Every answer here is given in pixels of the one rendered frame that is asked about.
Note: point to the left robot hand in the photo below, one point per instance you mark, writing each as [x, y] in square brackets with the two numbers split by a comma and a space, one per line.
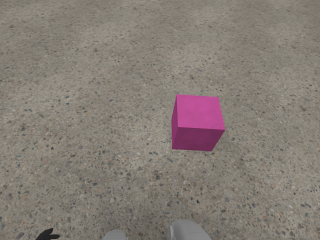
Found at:
[46, 235]

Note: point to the robot thigh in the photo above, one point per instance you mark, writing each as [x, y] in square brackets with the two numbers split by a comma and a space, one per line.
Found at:
[115, 235]
[186, 230]

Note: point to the carton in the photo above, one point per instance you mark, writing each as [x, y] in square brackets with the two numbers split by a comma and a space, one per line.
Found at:
[197, 123]

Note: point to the right robot thigh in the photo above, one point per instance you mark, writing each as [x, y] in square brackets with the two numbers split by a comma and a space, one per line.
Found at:
[186, 230]

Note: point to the left robot thigh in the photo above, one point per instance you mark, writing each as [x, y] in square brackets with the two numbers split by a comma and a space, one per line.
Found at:
[115, 235]

